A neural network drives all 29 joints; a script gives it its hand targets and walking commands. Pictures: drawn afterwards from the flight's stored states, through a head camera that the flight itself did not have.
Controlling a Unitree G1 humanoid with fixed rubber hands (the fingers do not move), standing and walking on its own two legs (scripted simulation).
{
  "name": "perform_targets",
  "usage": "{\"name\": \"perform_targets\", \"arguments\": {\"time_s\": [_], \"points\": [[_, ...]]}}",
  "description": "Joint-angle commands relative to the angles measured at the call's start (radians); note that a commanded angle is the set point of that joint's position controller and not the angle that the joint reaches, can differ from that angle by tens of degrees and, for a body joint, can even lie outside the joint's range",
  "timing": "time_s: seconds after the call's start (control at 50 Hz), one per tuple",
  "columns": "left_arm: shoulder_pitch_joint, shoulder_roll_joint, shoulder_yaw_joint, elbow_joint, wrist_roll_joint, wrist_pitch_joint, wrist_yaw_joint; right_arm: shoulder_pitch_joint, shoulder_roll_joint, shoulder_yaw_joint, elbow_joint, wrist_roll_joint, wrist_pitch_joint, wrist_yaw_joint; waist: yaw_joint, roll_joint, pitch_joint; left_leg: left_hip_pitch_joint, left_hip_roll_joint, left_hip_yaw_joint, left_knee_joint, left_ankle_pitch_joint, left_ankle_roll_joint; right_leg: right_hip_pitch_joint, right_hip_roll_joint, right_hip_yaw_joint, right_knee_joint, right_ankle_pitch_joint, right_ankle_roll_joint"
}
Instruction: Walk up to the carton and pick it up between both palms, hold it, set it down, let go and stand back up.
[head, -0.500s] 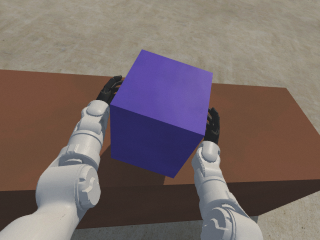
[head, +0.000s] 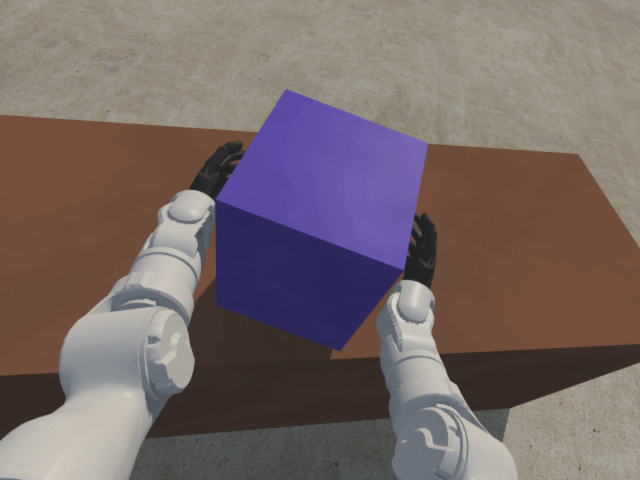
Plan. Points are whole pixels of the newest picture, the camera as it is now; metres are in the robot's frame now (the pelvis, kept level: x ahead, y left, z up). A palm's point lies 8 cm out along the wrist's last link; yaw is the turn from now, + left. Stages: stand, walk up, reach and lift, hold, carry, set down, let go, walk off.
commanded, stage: set down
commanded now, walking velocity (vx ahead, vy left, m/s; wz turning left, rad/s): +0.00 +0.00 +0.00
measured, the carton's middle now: (314, 229) +0.45 -0.02 +0.02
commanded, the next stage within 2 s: none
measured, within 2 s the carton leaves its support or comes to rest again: rests again in 0.66 s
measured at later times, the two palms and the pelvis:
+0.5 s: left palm (207, 203) +0.47 +0.13 +0.04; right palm (409, 284) +0.37 -0.14 +0.02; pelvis -0.01 +0.00 +0.00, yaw +0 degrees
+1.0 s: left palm (205, 211) +0.47 +0.13 +0.03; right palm (408, 287) +0.36 -0.14 +0.02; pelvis -0.01 +0.00 -0.01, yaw +0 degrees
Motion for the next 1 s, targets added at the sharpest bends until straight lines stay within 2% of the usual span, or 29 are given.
{"name": "perform_targets", "arguments": {"time_s": [0.0,0.04,0.08,0.1,0.12,0.14,0.18,0.22,0.24,0.28,0.32,0.38,0.4,0.42,0.44,0.46,0.52,0.54,0.56,0.64,0.72,0.78,0.8,0.82,0.92,0.94,0.96,0.98], "points": [[-0.548,-0.566,-0.13,-0.023,0.002,-0.09,-0.126,-0.697,0.426,0.334,-0.028,-0.093,-0.056,0.12,0.002,0.224,-0.728,0.37,0.044,0.048,0.064,0.541,-0.105,0.243,-0.019,-0.075,0.092,0.577,0.011],[-0.549,-0.559,-0.11,-0.002,0.024,-0.096,-0.128,-0.693,0.43,0.326,-0.026,-0.11,-0.055,0.12,0.008,0.221,-0.726,0.328,0.035,0.061,0.054,0.485,-0.103,0.265,-0.031,-0.073,0.1,0.59,0.011],[-0.542,-0.561,-0.114,-0.01,0.024,-0.104,-0.125,-0.679,0.433,0.322,-0.021,-0.109,-0.065,0.123,0.004,0.243,-0.746,0.361,0.042,0.052,0.064,0.557,-0.112,0.242,-0.022,-0.078,0.106,0.604,0.013],[-0.538,-0.563,-0.11,-0.008,0.03,-0.104,-0.124,-0.688,0.44,0.32,-0.01,-0.11,-0.065,0.123,0.011,0.245,-0.733,0.374,0.045,0.05,0.071,0.564,-0.112,0.228,-0.022,-0.083,0.1,0.586,0.011],[-0.55,-0.561,-0.106,0.0,0.034,-0.102,-0.125,-0.68,0.426,0.304,0.005,-0.114,-0.065,0.122,0.005,0.253,-0.721,0.377,0.046,0.05,0.071,0.559,-0.113,0.212,-0.023,-0.085,0.095,0.565,0.009],[-0.553,-0.558,-0.1,0.009,0.031,-0.102,-0.126,-0.689,0.432,0.298,0.005,-0.123,-0.064,0.121,0.005,0.237,-0.719,0.375,0.045,0.05,0.073,0.54,-0.114,0.203,-0.022,-0.082,0.09,0.557,0.009],[-0.546,-0.546,-0.084,0.009,0.043,-0.106,-0.125,-0.692,0.434,0.31,-0.003,-0.116,-0.07,0.123,0.026,0.241,-0.729,0.349,0.041,0.057,0.067,0.533,-0.113,0.232,-0.026,-0.073,0.105,0.597,0.009],[-0.548,-0.557,-0.08,0.025,0.047,-0.107,-0.126,-0.695,0.44,0.312,-0.002,-0.12,-0.072,0.12,0.023,0.244,-0.73,0.317,0.038,0.055,0.059,0.514,-0.109,0.252,-0.028,-0.07,0.1,0.595,0.008],[-0.551,-0.555,-0.092,0.01,0.043,-0.113,-0.124,-0.693,0.437,0.3,-0.007,-0.124,-0.076,0.122,0.007,0.251,-0.745,0.342,0.044,0.044,0.063,0.537,-0.106,0.224,-0.021,-0.077,0.101,0.584,0.01],[-0.553,-0.571,-0.093,0.006,0.048,-0.12,-0.121,-0.7,0.437,0.288,0.0,-0.138,-0.084,0.125,0.008,0.251,-0.752,0.363,0.044,0.045,0.072,0.54,-0.115,0.193,-0.019,-0.083,0.09,0.551,0.004],[-0.551,-0.564,-0.084,0.025,0.051,-0.123,-0.12,-0.7,0.445,0.292,0.001,-0.14,-0.084,0.122,0.017,0.229,-0.766,0.351,0.044,0.045,0.08,0.532,-0.107,0.199,-0.025,-0.078,0.095,0.581,0.004],[-0.564,-0.565,-0.085,0.019,0.051,-0.132,-0.119,-0.681,0.442,0.266,0.013,-0.155,-0.088,0.127,-0.006,0.258,-0.774,0.373,0.044,0.044,0.083,0.546,-0.122,0.179,-0.016,-0.086,0.091,0.552,0.002],[-0.57,-0.564,-0.076,0.042,0.056,-0.13,-0.121,-0.684,0.437,0.26,0.024,-0.166,-0.086,0.127,-0.002,0.241,-0.749,0.372,0.042,0.037,0.08,0.53,-0.116,0.158,-0.016,-0.082,0.084,0.529,0.005],[-0.563,-0.575,-0.087,0.026,0.055,-0.135,-0.118,-0.678,0.443,0.261,0.025,-0.165,-0.089,0.127,-0.001,0.256,-0.766,0.369,0.046,0.039,0.079,0.537,-0.121,0.164,-0.02,-0.087,0.091,0.541,0.001],[-0.558,-0.575,-0.089,0.037,0.054,-0.14,-0.118,-0.693,0.446,0.26,0.017,-0.169,-0.095,0.127,-0.001,0.24,-0.779,0.378,0.048,0.035,0.091,0.554,-0.114,0.148,-0.017,-0.089,0.092,0.56,0.001],[-0.558,-0.585,-0.098,0.026,0.053,-0.145,-0.117,-0.692,0.453,0.264,0.025,-0.161,-0.099,0.127,0.0,0.261,-0.791,0.376,0.049,0.04,0.097,0.57,-0.124,0.148,-0.018,-0.091,0.098,0.566,0.0],[-0.556,-0.569,-0.074,0.061,0.067,-0.146,-0.118,-0.69,0.454,0.258,0.036,-0.162,-0.093,0.129,0.007,0.257,-0.764,0.336,0.043,0.04,0.089,0.517,-0.114,0.159,-0.021,-0.078,0.096,0.549,-0.001],[-0.562,-0.565,-0.076,0.058,0.057,-0.149,-0.117,-0.691,0.454,0.256,0.039,-0.163,-0.093,0.128,-0.003,0.25,-0.773,0.358,0.05,0.032,0.089,0.531,-0.114,0.146,-0.018,-0.082,0.095,0.54,0.004],[-0.564,-0.57,-0.081,0.062,0.058,-0.153,-0.115,-0.693,0.456,0.251,0.036,-0.16,-0.096,0.13,0.004,0.269,-0.786,0.371,0.053,0.026,0.094,0.552,-0.117,0.125,-0.014,-0.089,0.099,0.521,0.005],[-0.564,-0.553,-0.05,0.08,0.076,-0.155,-0.118,-0.688,0.465,0.228,0.055,-0.168,-0.088,0.13,0.003,0.256,-0.747,0.314,0.043,0.049,0.089,0.475,-0.116,0.151,-0.023,-0.073,0.093,0.521,-0.001],[-0.56,-0.552,-0.041,0.087,0.085,-0.165,-0.122,-0.686,0.469,0.233,0.037,-0.175,-0.09,0.133,0.005,0.255,-0.77,0.297,0.042,0.047,0.088,0.465,-0.112,0.164,-0.024,-0.073,0.108,0.547,0.004],[-0.567,-0.534,-0.011,0.123,0.098,-0.158,-0.126,-0.682,0.46,0.2,0.056,-0.189,-0.077,0.133,0.001,0.235,-0.723,0.262,0.039,0.043,0.072,0.404,-0.103,0.162,-0.03,-0.072,0.107,0.504,0.009],[-0.564,-0.539,-0.023,0.103,0.09,-0.163,-0.123,-0.687,0.459,0.204,0.048,-0.185,-0.081,0.135,0.0,0.249,-0.747,0.281,0.044,0.041,0.079,0.417,-0.108,0.148,-0.027,-0.074,0.107,0.487,0.007],[-0.573,-0.54,-0.021,0.103,0.092,-0.164,-0.123,-0.677,0.466,0.193,0.062,-0.193,-0.08,0.135,-0.015,0.257,-0.744,0.298,0.044,0.042,0.086,0.425,-0.111,0.125,-0.023,-0.079,0.1,0.476,0.004],[-0.556,-0.544,-0.021,0.12,0.101,-0.168,-0.118,-0.662,0.46,0.184,0.077,-0.195,-0.083,0.148,-0.006,0.276,-0.743,0.358,0.047,0.032,0.113,0.497,-0.117,0.052,-0.014,-0.089,0.098,0.433,0.001],[-0.563,-0.553,-0.024,0.124,0.101,-0.165,-0.119,-0.673,0.454,0.173,0.082,-0.197,-0.08,0.149,-0.015,0.286,-0.729,0.363,0.051,0.03,0.11,0.486,-0.12,0.04,-0.01,-0.094,0.092,0.406,-0.002],[-0.563,-0.533,-0.014,0.124,0.101,-0.166,-0.117,-0.667,0.459,0.175,0.088,-0.201,-0.077,0.15,-0.005,0.267,-0.721,0.366,0.049,0.031,0.115,0.462,-0.115,0.032,-0.012,-0.089,0.087,0.383,0.002],[-0.572,-0.538,-0.018,0.12,0.108,-0.167,-0.116,-0.657,0.455,0.159,0.101,-0.209,-0.076,0.151,-0.023,0.275,-0.71,0.354,0.05,0.031,0.108,0.459,-0.116,0.02,-0.01,-0.093,0.086,0.378,0.001]]}}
